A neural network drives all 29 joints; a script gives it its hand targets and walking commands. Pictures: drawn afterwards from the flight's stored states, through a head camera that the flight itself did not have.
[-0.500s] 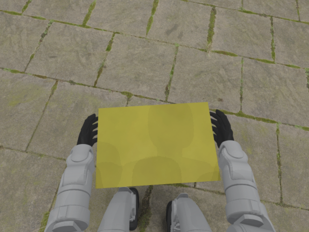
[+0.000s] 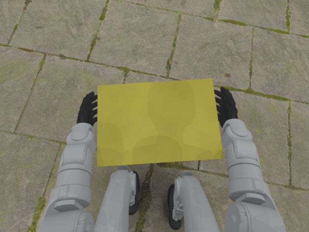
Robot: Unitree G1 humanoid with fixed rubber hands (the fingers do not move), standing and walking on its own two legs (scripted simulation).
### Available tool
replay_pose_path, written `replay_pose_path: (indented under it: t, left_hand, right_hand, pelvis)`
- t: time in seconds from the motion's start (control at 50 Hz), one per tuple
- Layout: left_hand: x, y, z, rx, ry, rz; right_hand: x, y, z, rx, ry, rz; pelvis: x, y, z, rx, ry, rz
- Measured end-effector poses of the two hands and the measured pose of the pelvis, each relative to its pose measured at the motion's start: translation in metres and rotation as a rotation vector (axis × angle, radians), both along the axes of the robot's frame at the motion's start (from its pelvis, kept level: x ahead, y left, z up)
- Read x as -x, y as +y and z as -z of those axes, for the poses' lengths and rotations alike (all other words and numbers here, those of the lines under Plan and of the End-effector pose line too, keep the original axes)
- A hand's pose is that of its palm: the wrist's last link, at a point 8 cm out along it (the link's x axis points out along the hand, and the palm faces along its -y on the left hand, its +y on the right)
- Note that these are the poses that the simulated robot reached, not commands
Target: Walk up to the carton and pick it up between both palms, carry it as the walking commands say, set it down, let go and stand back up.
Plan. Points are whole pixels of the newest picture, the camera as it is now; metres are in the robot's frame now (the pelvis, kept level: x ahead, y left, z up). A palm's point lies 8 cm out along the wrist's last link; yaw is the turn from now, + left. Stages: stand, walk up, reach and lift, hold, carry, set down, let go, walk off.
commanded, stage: set down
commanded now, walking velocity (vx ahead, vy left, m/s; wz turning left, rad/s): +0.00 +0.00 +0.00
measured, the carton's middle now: (157, 130) +0.38 +0.00 -0.16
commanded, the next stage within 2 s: none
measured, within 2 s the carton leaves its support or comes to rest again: neither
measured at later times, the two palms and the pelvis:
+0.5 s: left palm (99, 121) +0.40 +0.18 -0.17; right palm (217, 119) +0.41 -0.19 -0.15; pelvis -0.03 +0.00 -0.08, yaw -2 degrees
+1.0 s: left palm (107, 122) +0.43 +0.18 -0.27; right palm (208, 121) +0.43 -0.19 -0.26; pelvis -0.05 +0.00 -0.15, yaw -2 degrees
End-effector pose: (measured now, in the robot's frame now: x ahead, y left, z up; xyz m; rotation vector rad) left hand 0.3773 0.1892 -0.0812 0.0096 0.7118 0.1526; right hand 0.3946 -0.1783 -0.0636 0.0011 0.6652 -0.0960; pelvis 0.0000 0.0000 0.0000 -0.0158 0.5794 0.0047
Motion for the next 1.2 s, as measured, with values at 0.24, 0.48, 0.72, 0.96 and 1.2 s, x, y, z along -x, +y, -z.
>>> replay_pose_path:
  t: [0.24,0.48,0.72,0.96,1.2]
  left_hand:
    - [-0.014,-0.006,0.046,0.017,-0.009,-0.001]
    - [-0.024,-0.01,0.088,0.015,-0.003,0.002]
    - [-0.038,-0.015,0.135,0.018,-0.005,0.007]
    - [-0.048,-0.014,0.184,0.024,-0.002,0.001]
    - [-0.064,-0.015,0.253,0.04,-0.053,-0.011]
  right_hand:
    - [-0.011,-0.006,0.043,0.006,-0.008,0.011]
    - [-0.019,-0.01,0.087,-0.005,0.0,0.024]
    - [-0.029,-0.015,0.134,-0.016,-0.001,0.043]
    - [-0.038,-0.014,0.185,-0.027,0.001,0.054]
    - [-0.053,-0.016,0.253,-0.023,-0.056,0.046]
  pelvis:
    - [0.015,0.002,0.04,0.011,0.06,0.014]
    - [0.026,0.0,0.075,0.008,0.108,0.02]
    - [0.036,-0.001,0.112,0.006,0.137,0.03]
    - [0.046,-0.001,0.145,0.007,0.123,0.035]
    - [0.072,0.001,0.174,0.014,-0.106,0.049]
